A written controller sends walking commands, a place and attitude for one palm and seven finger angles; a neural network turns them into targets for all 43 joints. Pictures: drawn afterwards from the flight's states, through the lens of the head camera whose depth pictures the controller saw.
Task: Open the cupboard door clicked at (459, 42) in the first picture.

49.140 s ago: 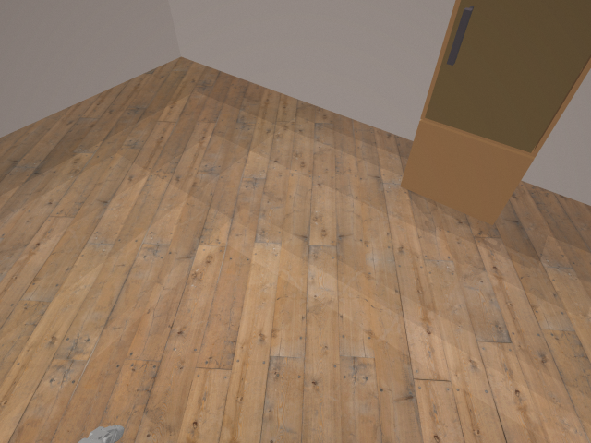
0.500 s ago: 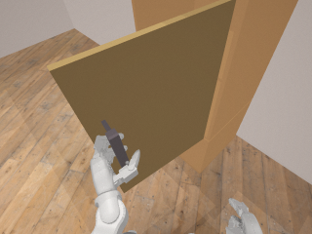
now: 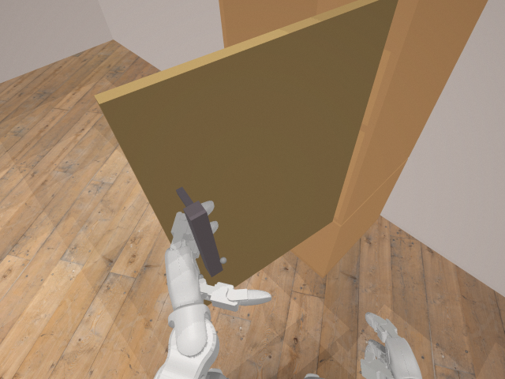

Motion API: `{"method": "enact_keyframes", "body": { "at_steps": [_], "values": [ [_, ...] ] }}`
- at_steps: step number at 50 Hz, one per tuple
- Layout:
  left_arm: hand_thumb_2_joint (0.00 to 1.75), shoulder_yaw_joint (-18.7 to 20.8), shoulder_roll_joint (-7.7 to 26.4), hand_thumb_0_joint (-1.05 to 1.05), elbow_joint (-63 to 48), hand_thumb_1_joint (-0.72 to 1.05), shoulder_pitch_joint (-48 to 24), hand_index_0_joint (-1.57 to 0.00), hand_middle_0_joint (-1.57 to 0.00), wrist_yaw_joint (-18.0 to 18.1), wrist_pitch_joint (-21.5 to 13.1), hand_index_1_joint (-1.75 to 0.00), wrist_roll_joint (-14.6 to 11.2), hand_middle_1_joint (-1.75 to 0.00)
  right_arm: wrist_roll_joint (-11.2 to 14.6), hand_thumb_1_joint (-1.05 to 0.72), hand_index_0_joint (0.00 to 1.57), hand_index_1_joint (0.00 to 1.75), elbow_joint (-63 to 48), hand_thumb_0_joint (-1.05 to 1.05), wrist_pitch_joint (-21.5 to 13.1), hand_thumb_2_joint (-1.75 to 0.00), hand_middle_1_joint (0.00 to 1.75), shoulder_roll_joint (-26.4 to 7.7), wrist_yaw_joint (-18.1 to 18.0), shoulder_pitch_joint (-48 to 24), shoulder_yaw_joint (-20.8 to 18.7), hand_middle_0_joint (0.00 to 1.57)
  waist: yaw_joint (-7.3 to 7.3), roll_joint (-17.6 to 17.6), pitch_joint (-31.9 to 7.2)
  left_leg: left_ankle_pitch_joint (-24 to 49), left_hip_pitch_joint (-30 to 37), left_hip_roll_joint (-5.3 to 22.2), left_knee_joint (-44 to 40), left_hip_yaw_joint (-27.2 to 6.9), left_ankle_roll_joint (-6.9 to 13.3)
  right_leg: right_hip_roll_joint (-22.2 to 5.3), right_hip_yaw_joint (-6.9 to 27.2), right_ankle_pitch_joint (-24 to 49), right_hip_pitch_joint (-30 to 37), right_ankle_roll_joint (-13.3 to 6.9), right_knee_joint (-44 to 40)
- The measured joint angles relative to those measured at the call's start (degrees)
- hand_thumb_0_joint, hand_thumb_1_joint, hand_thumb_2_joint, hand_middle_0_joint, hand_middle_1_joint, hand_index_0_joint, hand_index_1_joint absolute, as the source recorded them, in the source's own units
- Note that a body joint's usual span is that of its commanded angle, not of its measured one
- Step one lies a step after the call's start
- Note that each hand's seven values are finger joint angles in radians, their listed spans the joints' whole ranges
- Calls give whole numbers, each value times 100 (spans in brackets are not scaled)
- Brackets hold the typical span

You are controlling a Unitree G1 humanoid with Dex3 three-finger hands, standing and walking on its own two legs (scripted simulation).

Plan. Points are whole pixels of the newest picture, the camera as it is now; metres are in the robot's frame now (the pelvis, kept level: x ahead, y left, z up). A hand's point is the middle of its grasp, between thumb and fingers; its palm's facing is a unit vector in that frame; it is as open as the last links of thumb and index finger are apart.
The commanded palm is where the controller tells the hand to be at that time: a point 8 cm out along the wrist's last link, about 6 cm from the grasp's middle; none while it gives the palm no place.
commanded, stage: open thumb and fingers to let go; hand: left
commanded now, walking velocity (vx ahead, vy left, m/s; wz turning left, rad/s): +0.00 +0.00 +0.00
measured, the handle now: (199, 234) +0.32 +0.10 +0.06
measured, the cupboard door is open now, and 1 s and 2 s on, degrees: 81 83 83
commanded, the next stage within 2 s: slide the hand sideways off the handle in 0.02 s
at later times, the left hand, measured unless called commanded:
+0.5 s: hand (216, 285) +0.24 +0.07 +0.06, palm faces -0.16 -0.99 +0.04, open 16.0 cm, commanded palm +0.22 +0.13 +0.06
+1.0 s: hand (181, 312) +0.21 +0.11 +0.06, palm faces -0.09 -1.00 -0.03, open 16.0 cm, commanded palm +0.18 +0.18 +0.06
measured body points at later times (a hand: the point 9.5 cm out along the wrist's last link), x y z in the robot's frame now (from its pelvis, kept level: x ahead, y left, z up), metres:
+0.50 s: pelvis +0.00 +0.04 +0.00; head +0.03 +0.02 +0.45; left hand +0.25 +0.12 +0.06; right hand +0.16 -0.19 -0.08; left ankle +0.01 +0.14 -0.68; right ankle +0.01 -0.08 -0.68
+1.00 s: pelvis +0.01 +0.02 -0.01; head +0.06 +0.01 +0.44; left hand +0.21 +0.16 +0.06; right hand +0.20 -0.20 -0.09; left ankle +0.01 +0.14 -0.68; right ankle +0.01 -0.08 -0.68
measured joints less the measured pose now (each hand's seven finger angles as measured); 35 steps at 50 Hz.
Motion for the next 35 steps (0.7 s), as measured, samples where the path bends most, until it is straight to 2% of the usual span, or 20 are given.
{"method": "enact_keyframes", "body": {
  "at_steps": [7,8,9,12,15,17,18,20,26,30,35],
  "values": [
    [31,-181,49,-2,-32,-50,-58,-40,-42,37,151,-68,4,-64,16,-91,20,30,-51,1,22,-90,30,55,62,-57,58,20,26,19,-11,-46,-27,-22,98,29,83,-21,31,13,8,76,11],
    [31,-164,69,-2,-58,-50,-38,-39,-43,-60,149,-67,54,-62,34,-91,20,30,-61,1,9,-90,30,52,84,-59,82,20,15,7,-4,-49,-37,-35,113,36,96,-35,38,11,-1,87,28],
    [31,-132,126,-2,-102,-50,-1,-37,-42,-340,112,-65,80,-60,61,-91,20,30,-101,1,2,-90,30,42,107,-32,97,20,16,-9,5,-50,-55,-53,131,40,112,-53,42,6,-20,98,53],
    [31,-71,520,-2,-203,-50,59,-28,-35,-1490,-66,-56,0,-51,143,-90,20,30,-227,1,-29,-90,30,-27,107,106,108,20,65,-22,34,-60,-100,-90,201,48,156,-92,50,-9,-55,131,119],
    [30,-97,885,-2,-313,-50,90,-20,-28,-2458,-145,-47,-344,-44,265,-90,20,30,-317,1,-81,-90,30,-128,58,196,126,20,53,45,115,-79,-68,-102,248,55,198,-102,58,1,1,173,114],
    [30,-112,900,-2,-396,-50,147,-17,-25,-2771,-92,-42,-622,-40,346,-90,20,30,-379,1,-122,-90,30,-177,15,235,137,20,21,89,175,-81,-17,-98,238,80,227,-97,83,30,58,205,68],
    [30,-103,846,-2,-438,-50,185,-16,-23,-2818,-42,-40,-728,-38,374,-90,20,30,-409,1,-142,-90,30,-191,-5,255,143,20,4,98,195,-77,7,-96,221,99,241,-95,102,48,81,222,39],
    [30,-87,728,-2,-519,-50,260,-17,-20,-2797,46,-38,-773,-36,396,-91,20,30,-462,1,-181,-90,30,-197,-25,298,149,20,-21,79,207,-64,40,-102,180,143,266,-100,146,77,98,251,-1],
    [30,-108,531,-2,-801,-50,561,-22,-19,-2471,124,-36,-500,-36,337,-90,20,30,-638,1,-175,-90,30,-108,85,386,161,20,-90,-80,102,-113,-16,-96,207,266,306,-96,271,51,-20,292,67],
    [30,-103,608,-2,-1075,-50,886,-22,-20,-2421,46,-34,-363,-36,314,-90,20,30,-747,1,-106,-90,30,-58,145,404,158,20,-93,-123,78,-203,-56,-69,308,290,306,-70,296,-17,-70,289,154],
    [30,-43,822,-2,-1406,-50,1292,-22,-21,-2524,-8,-34,-370,-35,317,-90,20,30,-817,1,-37,-90,30,-60,139,371,169,20,-44,-72,98,-278,-77,-54,385,264,300,-55,273,-81,-73,285,204]
  ]
}}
